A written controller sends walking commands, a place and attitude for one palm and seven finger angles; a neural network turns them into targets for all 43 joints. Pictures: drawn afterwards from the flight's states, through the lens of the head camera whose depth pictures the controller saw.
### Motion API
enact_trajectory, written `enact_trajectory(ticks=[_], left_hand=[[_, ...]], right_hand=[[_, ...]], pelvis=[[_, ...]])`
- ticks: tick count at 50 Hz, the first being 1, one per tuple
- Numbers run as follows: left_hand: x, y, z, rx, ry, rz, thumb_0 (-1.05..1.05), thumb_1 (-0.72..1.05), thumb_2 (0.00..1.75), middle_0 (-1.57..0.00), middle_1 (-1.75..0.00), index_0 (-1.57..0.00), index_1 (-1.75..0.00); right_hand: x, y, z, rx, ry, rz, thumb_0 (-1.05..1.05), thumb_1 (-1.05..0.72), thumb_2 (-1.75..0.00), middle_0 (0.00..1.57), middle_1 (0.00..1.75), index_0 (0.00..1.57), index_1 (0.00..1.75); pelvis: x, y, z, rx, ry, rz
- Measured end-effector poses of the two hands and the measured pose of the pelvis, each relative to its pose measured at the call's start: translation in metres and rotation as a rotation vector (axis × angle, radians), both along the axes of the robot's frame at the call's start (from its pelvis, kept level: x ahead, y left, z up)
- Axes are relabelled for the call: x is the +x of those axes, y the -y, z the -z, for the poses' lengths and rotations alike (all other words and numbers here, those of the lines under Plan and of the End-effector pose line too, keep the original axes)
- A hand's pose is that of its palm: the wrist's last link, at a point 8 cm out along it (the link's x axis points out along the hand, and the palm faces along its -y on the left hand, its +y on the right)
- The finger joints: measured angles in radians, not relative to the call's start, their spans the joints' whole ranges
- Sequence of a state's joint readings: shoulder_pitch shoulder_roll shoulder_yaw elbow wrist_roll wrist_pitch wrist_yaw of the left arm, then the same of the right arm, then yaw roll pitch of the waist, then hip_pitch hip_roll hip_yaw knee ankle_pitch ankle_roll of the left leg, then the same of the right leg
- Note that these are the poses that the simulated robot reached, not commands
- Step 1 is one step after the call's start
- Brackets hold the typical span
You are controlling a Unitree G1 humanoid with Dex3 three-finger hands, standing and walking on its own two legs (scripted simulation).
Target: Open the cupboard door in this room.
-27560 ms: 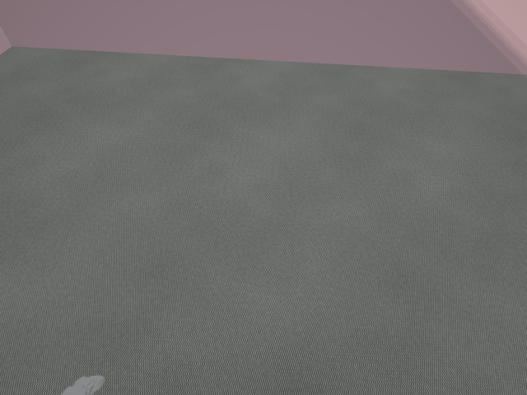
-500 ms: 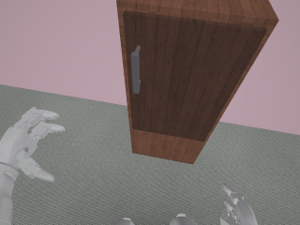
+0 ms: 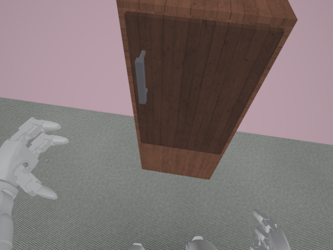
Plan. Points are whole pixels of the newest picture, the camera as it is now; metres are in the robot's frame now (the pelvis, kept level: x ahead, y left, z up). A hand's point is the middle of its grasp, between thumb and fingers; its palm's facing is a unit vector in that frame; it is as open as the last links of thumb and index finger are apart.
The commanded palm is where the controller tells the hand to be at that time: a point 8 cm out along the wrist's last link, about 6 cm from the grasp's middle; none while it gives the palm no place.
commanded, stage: raise the hand with hooked fingers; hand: left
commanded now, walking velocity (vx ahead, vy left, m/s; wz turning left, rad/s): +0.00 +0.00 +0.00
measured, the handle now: (142, 78) +0.57 +0.10 +0.07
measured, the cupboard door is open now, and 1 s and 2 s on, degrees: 0 0 0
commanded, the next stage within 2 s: move the hooked fingers beside the handle in 0.08 s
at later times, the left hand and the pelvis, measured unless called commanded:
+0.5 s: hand (65, 144) +0.33 +0.25 +0.07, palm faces -0.14 -0.99 -0.01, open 14.0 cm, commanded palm +0.31 +0.30 +0.08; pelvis -0.01 +0.01 +0.00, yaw +1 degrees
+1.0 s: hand (88, 118) +0.40 +0.22 +0.07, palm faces -0.13 -0.99 +0.00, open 14.0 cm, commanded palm +0.39 +0.27 +0.07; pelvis +0.00 +0.00 +0.00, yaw +0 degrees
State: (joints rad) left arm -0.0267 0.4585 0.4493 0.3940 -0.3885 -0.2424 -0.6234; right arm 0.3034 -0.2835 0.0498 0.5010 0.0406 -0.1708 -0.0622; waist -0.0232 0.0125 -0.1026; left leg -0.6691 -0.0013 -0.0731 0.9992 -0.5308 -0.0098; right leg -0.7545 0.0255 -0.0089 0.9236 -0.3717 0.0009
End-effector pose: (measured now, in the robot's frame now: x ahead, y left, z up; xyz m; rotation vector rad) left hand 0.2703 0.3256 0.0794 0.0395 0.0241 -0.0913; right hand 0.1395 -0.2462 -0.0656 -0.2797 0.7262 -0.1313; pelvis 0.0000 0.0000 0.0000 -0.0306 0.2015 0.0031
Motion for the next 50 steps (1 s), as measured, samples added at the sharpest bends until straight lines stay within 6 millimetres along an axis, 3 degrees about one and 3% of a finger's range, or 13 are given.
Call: enact_trajectory(ticks=[15, 25, 38, 50], left_hand=[[0.002, -0.002, 0.001, -0.018, 0.011, 0.011, -0.01, -0.50, 0.30, -0.30, -1.20, -0.30, -1.20], [0.043, 0.022, 0.004, -0.025, 0.005, 0.049, -0.01, -0.51, 0.30, -0.30, -1.20, -0.31, -1.20], [0.077, 0.033, 0.004, -0.027, -0.004, 0.038, -0.01, -0.50, 0.30, -0.30, -1.20, -0.30, -1.20], [0.121, 0.052, 0.007, -0.035, -0.013, 0.040, -0.01, -0.50, 0.30, -0.30, -1.20, -0.31, -1.20]], right_hand=[[0.008, -0.014, 0.000, 0.002, 0.020, -0.029, 0.01, -0.90, -0.89, 0.20, 0.30, 0.21, 0.30], [-0.004, -0.015, 0.005, 0.001, -0.025, -0.002, 0.01, -0.90, -0.89, 0.20, 0.30, 0.21, 0.30], [-0.037, -0.003, 0.017, 0.006, -0.162, 0.059, 0.01, -0.90, -0.89, 0.20, 0.30, 0.21, 0.30], [-0.055, 0.008, 0.027, -0.003, -0.254, 0.104, 0.01, -0.90, -0.89, 0.20, 0.30, 0.21, 0.30]], pelvis=[[-0.003, -0.006, 0.002, -0.007, 0.004, -0.012], [-0.006, -0.009, 0.002, -0.001, -0.009, -0.010], [-0.002, -0.006, 0.000, 0.007, -0.039, 0.004], [-0.002, -0.001, 0.003, 0.012, -0.070, 0.011]])
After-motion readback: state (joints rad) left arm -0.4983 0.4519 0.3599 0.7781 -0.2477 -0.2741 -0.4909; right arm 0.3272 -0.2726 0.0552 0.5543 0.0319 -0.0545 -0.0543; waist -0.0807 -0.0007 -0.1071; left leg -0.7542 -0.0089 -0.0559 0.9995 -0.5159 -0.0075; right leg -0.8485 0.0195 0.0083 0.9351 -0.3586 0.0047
